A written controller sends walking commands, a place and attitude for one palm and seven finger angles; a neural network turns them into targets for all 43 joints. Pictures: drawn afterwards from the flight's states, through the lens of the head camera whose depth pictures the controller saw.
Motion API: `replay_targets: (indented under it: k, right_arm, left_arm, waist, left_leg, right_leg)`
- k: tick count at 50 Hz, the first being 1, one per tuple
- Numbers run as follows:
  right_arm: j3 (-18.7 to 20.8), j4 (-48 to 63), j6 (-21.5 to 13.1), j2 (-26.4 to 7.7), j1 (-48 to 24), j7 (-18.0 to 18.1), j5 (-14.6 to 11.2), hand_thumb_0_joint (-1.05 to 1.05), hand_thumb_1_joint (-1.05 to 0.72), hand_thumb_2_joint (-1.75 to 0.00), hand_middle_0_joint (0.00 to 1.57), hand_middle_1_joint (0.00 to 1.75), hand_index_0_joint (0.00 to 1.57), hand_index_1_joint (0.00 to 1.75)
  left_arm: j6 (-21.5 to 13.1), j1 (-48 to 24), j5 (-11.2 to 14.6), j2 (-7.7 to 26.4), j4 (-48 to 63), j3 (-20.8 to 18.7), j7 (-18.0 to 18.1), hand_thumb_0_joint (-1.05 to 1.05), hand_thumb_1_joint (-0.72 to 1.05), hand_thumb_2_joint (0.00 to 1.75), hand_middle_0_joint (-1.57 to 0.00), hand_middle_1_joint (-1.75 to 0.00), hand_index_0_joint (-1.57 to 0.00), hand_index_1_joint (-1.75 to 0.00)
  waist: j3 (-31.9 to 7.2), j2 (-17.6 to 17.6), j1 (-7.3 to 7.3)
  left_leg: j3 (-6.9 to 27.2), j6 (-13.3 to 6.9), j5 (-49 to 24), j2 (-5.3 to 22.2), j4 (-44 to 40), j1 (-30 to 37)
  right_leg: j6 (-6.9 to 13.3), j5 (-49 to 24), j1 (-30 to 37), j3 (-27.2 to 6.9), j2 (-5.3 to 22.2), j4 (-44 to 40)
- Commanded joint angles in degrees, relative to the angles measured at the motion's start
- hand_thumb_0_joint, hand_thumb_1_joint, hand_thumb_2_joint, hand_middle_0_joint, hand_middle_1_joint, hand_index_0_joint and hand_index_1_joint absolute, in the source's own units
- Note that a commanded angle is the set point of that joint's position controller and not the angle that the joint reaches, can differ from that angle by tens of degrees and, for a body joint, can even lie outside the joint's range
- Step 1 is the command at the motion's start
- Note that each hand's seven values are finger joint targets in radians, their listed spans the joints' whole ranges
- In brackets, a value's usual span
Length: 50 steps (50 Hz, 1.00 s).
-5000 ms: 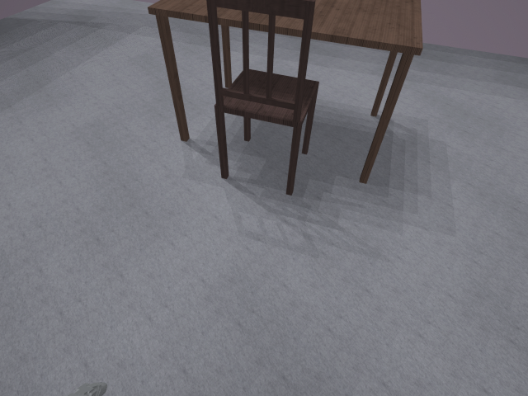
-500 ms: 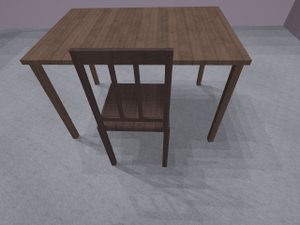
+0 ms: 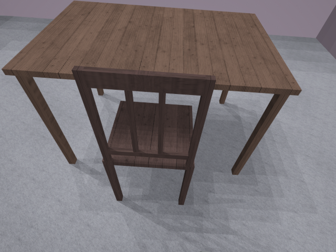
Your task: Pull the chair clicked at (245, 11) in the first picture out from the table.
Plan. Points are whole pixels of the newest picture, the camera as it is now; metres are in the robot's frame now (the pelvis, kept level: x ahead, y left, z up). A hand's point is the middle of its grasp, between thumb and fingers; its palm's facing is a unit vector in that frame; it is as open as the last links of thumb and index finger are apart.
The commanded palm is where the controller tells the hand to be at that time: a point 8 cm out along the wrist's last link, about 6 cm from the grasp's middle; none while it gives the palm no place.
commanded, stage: come to a stop and stand still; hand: left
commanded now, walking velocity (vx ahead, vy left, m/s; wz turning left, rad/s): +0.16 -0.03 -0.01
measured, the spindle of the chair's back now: (132, 124) +0.52 +0.16 -0.07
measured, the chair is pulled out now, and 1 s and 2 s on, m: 0.00 0.00 0.00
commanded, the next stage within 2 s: none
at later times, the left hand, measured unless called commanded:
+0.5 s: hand out of the picture +0.11 +0.17 -0.17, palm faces +0.08 -0.97 -0.22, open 7.3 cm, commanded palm none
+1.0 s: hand out of the picture -0.02 +0.18 -0.17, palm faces +0.05 -0.97 -0.22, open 7.4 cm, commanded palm none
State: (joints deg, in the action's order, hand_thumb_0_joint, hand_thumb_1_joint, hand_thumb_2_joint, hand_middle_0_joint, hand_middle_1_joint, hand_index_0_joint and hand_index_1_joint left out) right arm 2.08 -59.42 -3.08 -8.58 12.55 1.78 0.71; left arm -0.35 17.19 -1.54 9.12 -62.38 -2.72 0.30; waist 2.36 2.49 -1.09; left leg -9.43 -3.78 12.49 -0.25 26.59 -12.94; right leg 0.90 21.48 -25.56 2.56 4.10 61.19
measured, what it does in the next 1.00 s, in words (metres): steps on the spot: right foot, then right foot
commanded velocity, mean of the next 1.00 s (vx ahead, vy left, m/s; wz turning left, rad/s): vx -0.08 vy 0.03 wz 0.00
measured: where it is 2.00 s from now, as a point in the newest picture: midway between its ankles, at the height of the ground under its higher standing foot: outside the picture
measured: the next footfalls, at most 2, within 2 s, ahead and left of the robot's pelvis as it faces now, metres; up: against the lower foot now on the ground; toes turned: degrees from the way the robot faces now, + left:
right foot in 0.18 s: +0.13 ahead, -0.14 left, +0.00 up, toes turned -4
right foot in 0.88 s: -0.01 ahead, -0.10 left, +0.00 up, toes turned -1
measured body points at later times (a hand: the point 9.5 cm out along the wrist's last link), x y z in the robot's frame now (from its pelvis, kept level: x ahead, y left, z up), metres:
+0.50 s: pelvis +0.04 -0.02 +0.00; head +0.08 -0.02 +0.44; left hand +0.10 +0.22 -0.16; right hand +0.07 -0.25 -0.16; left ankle +0.01 +0.09 -0.72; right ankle +0.09 -0.14 -0.74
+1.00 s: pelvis +0.00 +0.01 +0.01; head +0.01 -0.01 +0.45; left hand -0.02 +0.23 -0.15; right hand +0.04 -0.22 -0.16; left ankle +0.02 +0.10 -0.74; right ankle -0.05 -0.10 -0.74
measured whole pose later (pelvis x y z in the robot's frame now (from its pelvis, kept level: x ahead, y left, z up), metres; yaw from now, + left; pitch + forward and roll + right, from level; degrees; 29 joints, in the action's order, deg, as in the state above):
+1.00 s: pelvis +0.00 +0.01 +0.01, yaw +1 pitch -1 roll +1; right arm 1.6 -62.5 0.7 -10.0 12.0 2.0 0.0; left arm 0.8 16.7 -0.7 7.9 -65.4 -0.2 2.0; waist 1.5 -1.4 0.2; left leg -6.2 -2.0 9.7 -0.7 22.4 -12.0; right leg 0.7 17.4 -6.2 1.8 0.7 24.5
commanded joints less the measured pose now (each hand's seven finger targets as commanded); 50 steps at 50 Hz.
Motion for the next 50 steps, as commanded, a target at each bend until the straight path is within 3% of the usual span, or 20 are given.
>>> replay_targets:
  k: [1,4,7,9,10,11,14,18,21,26,27,28,30,34,40,43,45,46,48,50]
  right_arm:
    - [0.74,1.36,-0.29,-7.05,3.48,-0.34,0.36,0.0,-0.9,-0.9,0.2,0.3,0.2,0.3]
    - [0.57,0.49,0.42,-6.48,4.75,-0.12,0.64,0.0,-0.9,-0.9,0.2,0.3,0.2,0.3]
    - [0.03,-0.5,1.04,-5.99,4.21,0.19,0.31,0.0,-0.9,-0.9,0.2,0.3,0.2,0.3]
    - [-0.42,-1.17,1.47,-3.16,6.07,-0.09,-0.55,0.0,-0.9,-0.9,0.2,0.3,0.2,0.3]
    - [-0.56,-1.52,2.06,-2.2,7.64,-0.35,-0.79,0.0,-0.9,-0.9,0.2,0.3,0.2,0.3]
    - [-0.32,-1.97,2.47,-1.99,8.91,-0.44,-0.69,0.0,-0.9,-0.9,0.2,0.3,0.2,0.3]
    - [0.43,-2.65,3.78,-3.43,8.83,-0.04,-0.43,0.0,-0.9,-0.9,0.2,0.3,0.2,0.3]
    - [1.22,-0.88,5.19,-3.69,6.72,0.22,-0.23,0.0,-0.9,-0.9,0.2,0.3,0.2,0.3]
    - [1.58,0.41,5.64,-3.23,5.3,0.26,-0.41,0.0,-0.9,-0.9,0.2,0.3,0.2,0.3]
    - [1.43,-0.69,4.67,-2.57,10.36,-0.27,-0.21,0.0,-0.9,-0.9,0.2,0.3,0.2,0.3]
    - [1.55,-0.28,4.1,-4.62,10.1,-0.27,0.1,0.0,-0.9,-0.9,0.2,0.3,0.2,0.3]
    - [2.03,1.32,3.66,-8.31,7.6,-0.24,0.66,0.0,-0.9,-0.9,0.2,0.3,0.2,0.3]
    - [1.6,3.28,3.52,-8.96,1.52,0.25,0.86,0.0,-0.9,-0.9,0.2,0.3,0.2,0.3]
    - [0.63,3.45,3.4,-7.76,-1.65,0.84,0.49,0.0,-0.9,-0.9,0.2,0.3,0.2,0.3]
    - [0.88,0.38,3.09,-8.12,3.87,0.77,0.18,0.0,-0.9,-0.9,0.2,0.3,0.2,0.3]
    - [0.47,-0.42,2.89,-7.2,3.52,0.46,-0.54,0.0,-0.9,-0.9,0.2,0.3,0.2,0.3]
    - [-0.11,-0.55,2.96,-4.91,2.67,0.06,-1.06,0.0,-0.9,-0.9,0.2,0.3,0.2,0.3]
    - [-0.22,-0.61,2.84,-4.78,2.64,-0.17,-0.94,0.0,-0.9,-0.9,0.2,0.3,0.2,0.3]
    - [-0.37,-1.93,2.95,-5.19,3.12,-0.04,-0.37,0.0,-0.9,-0.9,0.2,0.3,0.2,0.3]
    - [-0.55,-2.88,2.99,-5.51,3.43,-0.06,-0.55,0.0,-0.9,-0.9,0.2,0.3,0.2,0.3]
  left_arm:
    - [0.4,4.71,-0.06,0.05,2.34,0.14,0.01,0.0,0.9,0.9,-0.2,-0.3,-0.2,-0.3]
    - [0.24,0.26,0.0,-0.21,3.53,0.69,0.56,0.0,0.9,0.9,-0.2,-0.3,-0.2,-0.3]
    - [-0.36,3.22,0.35,1.2,2.14,0.87,1.19,0.0,0.9,0.9,-0.2,-0.3,-0.2,-0.3]
    - [-1.45,3.19,0.34,6.07,1.62,0.9,1.76,0.0,0.9,0.9,-0.2,-0.3,-0.2,-0.3]
    - [-1.51,1.07,0.6,8.39,2.17,0.75,1.79,0.0,0.9,0.9,-0.2,-0.3,-0.2,-0.3]
    - [-1.08,-0.18,0.76,9.12,2.65,0.63,1.83,0.0,0.9,0.9,-0.2,-0.3,-0.2,-0.3]
    - [-0.66,-0.78,1.06,9.16,2.71,-0.19,2.48,0.0,0.9,0.9,-0.2,-0.3,-0.2,-0.3]
    - [0.32,-1.37,0.51,10.53,3.17,-1.42,3.01,0.0,0.9,0.9,-0.2,-0.3,-0.2,-0.3]
    - [0.88,-3.93,-0.07,10.51,4.33,-2.16,3.3,0.0,0.9,0.9,-0.2,-0.3,-0.2,-0.3]
    - [1.8,-8.31,0.34,9.65,5.89,-2.21,2.57,0.0,0.9,0.9,-0.2,-0.3,-0.2,-0.3]
    - [2.09,-7.88,0.66,7.7,6.26,-1.72,2.26,0.0,0.9,0.9,-0.2,-0.3,-0.2,-0.3]
    - [2.5,-7.4,0.88,4.94,6.89,-1.26,1.88,0.0,0.9,0.9,-0.2,-0.3,-0.2,-0.3]
    - [3.36,-7.88,0.36,5.29,6.35,-1.26,2.14,0.0,0.9,0.9,-0.2,-0.3,-0.2,-0.3]
    - [3.23,-2.52,0.24,4.75,2.98,-0.95,1.62,0.0,0.9,0.9,-0.2,-0.3,-0.2,-0.3]
    - [2.06,-2.85,0.7,3.98,2.81,0.7,1.78,0.0,0.9,0.9,-0.2,-0.3,-0.2,-0.3]
    - [1.09,2.83,0.79,4.51,-0.09,0.99,2.29,0.0,0.9,0.9,-0.2,-0.3,-0.2,-0.3]
    - [0.38,1.26,0.81,6.42,-0.48,1.28,2.4,0.0,0.9,0.9,-0.2,-0.3,-0.2,-0.3]
    - [0.23,1.15,0.91,6.63,-0.48,1.58,2.28,0.0,0.9,0.9,-0.2,-0.3,-0.2,-0.3]
    - [-0.46,0.49,0.96,5.14,-1.14,1.81,2.27,0.0,0.9,0.9,-0.2,-0.3,-0.2,-0.3]
    - [-0.41,0.77,1.06,4.61,-1.28,2.16,2.3,0.0,0.9,0.9,-0.2,-0.3,-0.2,-0.3]
  waist:
    - [1.54,-7.66,-0.53]
    - [1.69,-7.37,0.91]
    - [-0.92,-4.56,-1.18]
    - [-3.2,3.29,0.45]
    - [-1.3,4.1,1.8]
    - [-1.58,-0.24,2.39]
    - [-5.49,5.68,1.4]
    - [-5.21,7.02,-0.41]
    - [-5.56,5.77,-0.27]
    - [-6.32,4.36,3.04]
    - [-5.43,-2.02,2.67]
    - [-3.06,-14.03,1.79]
    - [-0.03,-15.6,0.94]
    - [0.52,-10.85,-0.79]
    - [-2.3,-8.97,1.99]
    - [-5.35,-5.57,0.44]
    - [-1.77,-1.59,1.82]
    - [-1.51,-2.93,2.03]
    - [-1.63,4.55,2.42]
    - [0.44,3.93,2.18]
  left_leg:
    - [11.93,-7.16,-2.05,15.06,-16.84,-5.54]
    - [12.15,-7.14,-9.05,15.21,-13.61,-2.67]
    - [9.1,-2.9,-16.87,12.11,-4.74,-2.31]
    - [6.45,2.89,-1.88,5.89,-0.51,-3.46]
    - [6.18,4.02,5.59,4.27,-1.64,-4.04]
    - [6.67,4.18,4.18,3.85,-2.71,-1.52]
    - [5.07,5.09,0.16,4.06,1.97,0.2]
    - [5.68,5.84,15.34,2.75,13.93,-6.25]
    - [8.49,5.86,18.38,2.54,20.02,-7.62]
    - [5.93,5.58,-0.81,1.88,-0.48,6.38]
    - [10.61,4.18,-1.61,5.66,-5.53,7.21]
    - [21.36,0.72,-5.67,14.79,-12.06,2.26]
    - [23.7,-4.63,-5.33,18.21,-16.4,-7.16]
    - [15.87,-4.44,-7.07,13.04,-13.56,-1.19]
    - [17.68,-5.94,-18.89,14.03,-10.58,9.46]
    - [15.42,-1.55,-15.35,10.28,-6.52,7.41]
    - [12.45,2.1,-6.89,6.55,-6.77,3.9]
    - [12.3,2.71,-4.65,5.64,-7.71,5.4]
    - [11.24,2.76,-9.86,6.18,-6.42,7.84]
    - [11.21,2.46,-7.55,6.47,-7.89,8.02]
  right_leg:
    - [-0.96,-2.56,3.26,0.06,1.64,-9.3]
    - [-1.66,-3.66,4.93,0.31,0.76,-18.59]
    - [-2.24,-14.54,15.54,1.24,-0.78,-33.86]
    - [0.43,-32.69,18.57,-10.36,7.07,-39.0]
    - [3.38,-39.59,16.95,-11.94,11.54,-38.71]
    - [4.26,-41.44,15.23,-10.33,12.29,-36.85]
    - [5.32,-49.67,18.54,-10.21,11.66,-35.6]
    - [10.37,-56.61,21.31,-13.28,16.52,-37.64]
    - [12.23,-52.58,19.9,-12.51,16.85,-38.43]
    - [4.56,-23.2,9.7,-6.42,9.82,-35.46]
    - [2.11,-13.65,6.37,-4.22,5.68,-31.39]
    - [-1.2,-2.28,3.84,0.81,-0.16,-25.42]
    - [-1.23,7.37,6.62,-3.64,-1.88,-12.37]
    - [-1.73,2.46,3.35,-4.0,-2.11,-6.95]
    - [-2.21,3.82,7.53,-1.43,-1.44,-26.76]
    - [-1.49,-10.85,17.34,-2.59,-0.57,-42.54]
    - [0.99,-15.31,16.23,-8.25,4.64,-43.92]
    - [1.45,-13.87,13.98,-8.24,5.57,-43.71]
    - [1.38,-18.44,13.3,-7.88,3.88,-43.1]
    - [0.92,-13.84,12.02,-6.87,3.3,-44.16]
